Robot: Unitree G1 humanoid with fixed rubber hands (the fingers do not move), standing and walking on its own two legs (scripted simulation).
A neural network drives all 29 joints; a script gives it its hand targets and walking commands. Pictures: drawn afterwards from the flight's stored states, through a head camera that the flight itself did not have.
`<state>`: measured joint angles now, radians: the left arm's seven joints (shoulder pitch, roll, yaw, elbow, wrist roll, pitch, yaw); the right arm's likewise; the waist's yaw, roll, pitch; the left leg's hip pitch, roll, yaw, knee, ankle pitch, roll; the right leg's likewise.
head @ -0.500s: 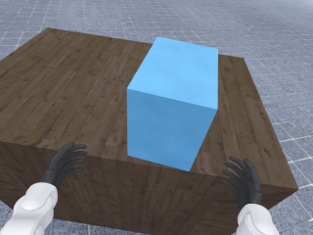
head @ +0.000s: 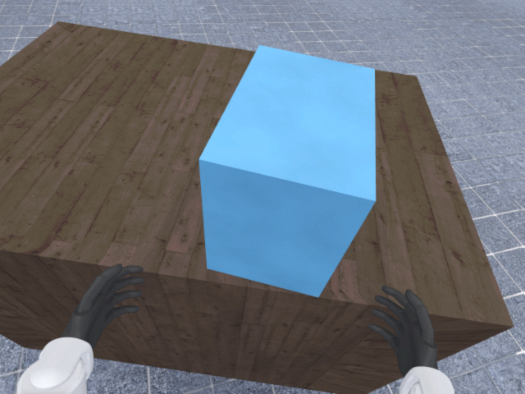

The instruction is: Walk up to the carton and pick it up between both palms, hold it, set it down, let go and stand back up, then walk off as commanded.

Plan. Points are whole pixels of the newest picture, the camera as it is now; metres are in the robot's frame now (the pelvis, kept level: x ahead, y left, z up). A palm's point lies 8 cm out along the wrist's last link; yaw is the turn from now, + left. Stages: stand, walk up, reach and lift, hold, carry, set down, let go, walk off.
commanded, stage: set down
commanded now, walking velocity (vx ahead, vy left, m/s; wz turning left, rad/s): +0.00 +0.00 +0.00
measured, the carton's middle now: (288, 171) +0.44 -0.02 +0.10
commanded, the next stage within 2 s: let go in 0.98 s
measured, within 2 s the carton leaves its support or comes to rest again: neither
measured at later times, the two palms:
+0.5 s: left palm (90, 373) +0.16 +0.23 -0.01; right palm out of the picture +0.14 -0.20 -0.01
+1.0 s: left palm (95, 390) +0.15 +0.23 -0.06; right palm out of the picture +0.15 -0.20 -0.07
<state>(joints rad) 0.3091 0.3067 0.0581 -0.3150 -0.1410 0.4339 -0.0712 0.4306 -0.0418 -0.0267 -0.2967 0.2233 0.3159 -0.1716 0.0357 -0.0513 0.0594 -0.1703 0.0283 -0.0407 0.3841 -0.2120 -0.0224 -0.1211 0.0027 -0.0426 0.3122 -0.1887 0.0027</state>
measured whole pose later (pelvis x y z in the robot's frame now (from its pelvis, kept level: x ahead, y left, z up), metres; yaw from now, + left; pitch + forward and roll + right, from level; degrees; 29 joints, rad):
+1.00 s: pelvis +0.00 +0.00 +0.00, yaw +0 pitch +0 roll -1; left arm 0.36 0.27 -0.02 0.16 -0.14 0.24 -0.01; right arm 0.31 -0.07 -0.02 0.43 0.06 -0.08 -0.03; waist 0.02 -0.02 0.06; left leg -0.17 0.03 -0.04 0.38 -0.21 -0.02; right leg -0.12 0.00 -0.04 0.31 -0.19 0.00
